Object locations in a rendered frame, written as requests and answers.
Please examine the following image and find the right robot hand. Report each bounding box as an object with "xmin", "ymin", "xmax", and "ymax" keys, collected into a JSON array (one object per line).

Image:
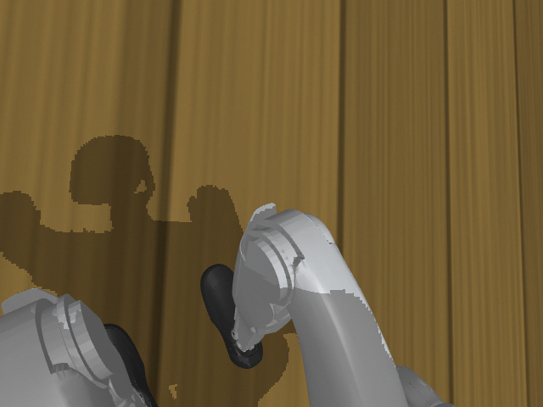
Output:
[{"xmin": 396, "ymin": 365, "xmax": 444, "ymax": 407}]

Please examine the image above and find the right robot foot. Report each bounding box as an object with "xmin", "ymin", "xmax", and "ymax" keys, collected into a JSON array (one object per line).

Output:
[{"xmin": 200, "ymin": 264, "xmax": 263, "ymax": 369}]

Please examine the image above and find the left robot foot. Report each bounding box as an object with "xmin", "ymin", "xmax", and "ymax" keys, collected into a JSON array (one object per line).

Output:
[{"xmin": 104, "ymin": 324, "xmax": 158, "ymax": 407}]

